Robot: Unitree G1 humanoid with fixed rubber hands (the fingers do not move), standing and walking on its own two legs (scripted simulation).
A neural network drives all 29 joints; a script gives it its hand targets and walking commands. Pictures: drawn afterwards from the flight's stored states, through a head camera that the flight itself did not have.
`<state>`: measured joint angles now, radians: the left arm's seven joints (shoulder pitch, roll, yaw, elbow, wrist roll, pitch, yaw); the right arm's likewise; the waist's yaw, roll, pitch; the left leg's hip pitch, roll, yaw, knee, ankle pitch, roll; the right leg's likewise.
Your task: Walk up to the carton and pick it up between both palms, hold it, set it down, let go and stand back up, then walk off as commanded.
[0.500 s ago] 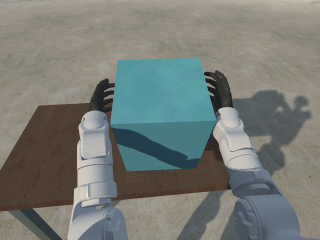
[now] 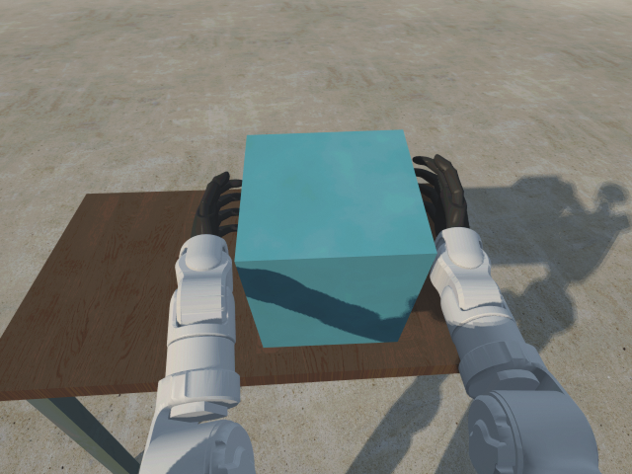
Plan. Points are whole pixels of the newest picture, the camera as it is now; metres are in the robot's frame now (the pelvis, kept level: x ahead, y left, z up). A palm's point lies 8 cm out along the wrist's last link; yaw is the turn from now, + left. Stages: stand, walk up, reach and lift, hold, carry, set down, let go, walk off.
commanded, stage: set down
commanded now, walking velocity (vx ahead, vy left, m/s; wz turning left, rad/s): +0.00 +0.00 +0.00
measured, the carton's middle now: (328, 246) +0.42 +0.00 +0.08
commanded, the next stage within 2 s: none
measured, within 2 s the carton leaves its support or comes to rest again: neither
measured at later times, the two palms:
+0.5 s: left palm (213, 251) +0.38 +0.15 +0.11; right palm (436, 225) +0.41 -0.15 +0.13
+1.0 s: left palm (222, 255) +0.39 +0.15 +0.09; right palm (431, 221) +0.44 -0.15 +0.11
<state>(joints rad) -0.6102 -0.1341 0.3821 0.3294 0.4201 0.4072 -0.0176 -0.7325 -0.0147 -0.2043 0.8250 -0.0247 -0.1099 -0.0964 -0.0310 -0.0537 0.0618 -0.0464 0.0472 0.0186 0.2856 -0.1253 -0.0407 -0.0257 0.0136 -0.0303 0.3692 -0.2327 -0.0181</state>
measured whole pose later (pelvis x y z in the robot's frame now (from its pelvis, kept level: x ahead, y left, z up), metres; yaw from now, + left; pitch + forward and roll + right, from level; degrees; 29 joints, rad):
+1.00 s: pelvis +0.02 -0.01 +0.00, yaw +0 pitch -1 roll +2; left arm -0.59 -0.20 0.45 0.46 0.40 0.25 0.07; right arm -0.80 -0.04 -0.33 1.01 -0.14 -0.19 0.00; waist 0.02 -0.05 0.06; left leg -0.10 0.05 0.03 0.25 -0.13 -0.05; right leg -0.09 0.01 -0.03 0.37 -0.25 -0.04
